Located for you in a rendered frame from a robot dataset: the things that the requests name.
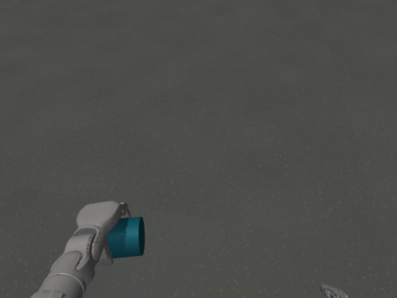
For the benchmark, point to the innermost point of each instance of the can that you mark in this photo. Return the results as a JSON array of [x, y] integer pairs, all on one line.
[[127, 238]]

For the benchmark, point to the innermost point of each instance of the left robot arm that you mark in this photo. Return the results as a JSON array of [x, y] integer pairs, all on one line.
[[73, 271]]

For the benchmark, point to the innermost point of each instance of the left robot hand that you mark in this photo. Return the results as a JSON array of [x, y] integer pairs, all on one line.
[[105, 215]]

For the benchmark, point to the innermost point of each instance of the right robot hand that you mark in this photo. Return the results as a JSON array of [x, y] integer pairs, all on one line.
[[331, 292]]

